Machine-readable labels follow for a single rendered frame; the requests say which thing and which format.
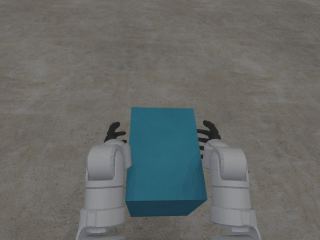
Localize right robot hand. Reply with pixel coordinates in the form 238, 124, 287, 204
197, 120, 221, 159

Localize robot right forearm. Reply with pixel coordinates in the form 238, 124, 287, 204
202, 139, 262, 240

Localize carton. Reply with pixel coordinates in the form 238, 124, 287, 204
125, 107, 208, 217

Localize left robot hand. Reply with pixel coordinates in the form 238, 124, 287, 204
104, 122, 127, 143

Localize robot left forearm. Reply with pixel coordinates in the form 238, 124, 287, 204
75, 139, 132, 240

